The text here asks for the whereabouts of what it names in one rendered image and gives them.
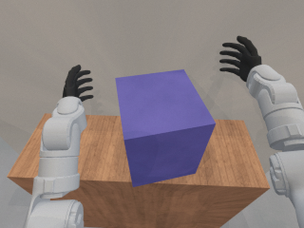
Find robot left hand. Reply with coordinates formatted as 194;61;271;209
62;65;94;102

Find robot right upper arm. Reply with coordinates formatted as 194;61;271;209
269;150;304;228

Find robot left upper arm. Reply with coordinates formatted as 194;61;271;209
27;199;85;228

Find pedestal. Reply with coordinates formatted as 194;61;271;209
7;113;271;228

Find robot right forearm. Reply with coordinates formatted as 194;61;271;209
246;65;304;152

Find robot left forearm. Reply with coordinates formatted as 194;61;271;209
25;96;87;228

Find robot right hand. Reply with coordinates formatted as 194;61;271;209
219;36;262;82

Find carton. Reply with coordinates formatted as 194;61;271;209
115;69;216;187

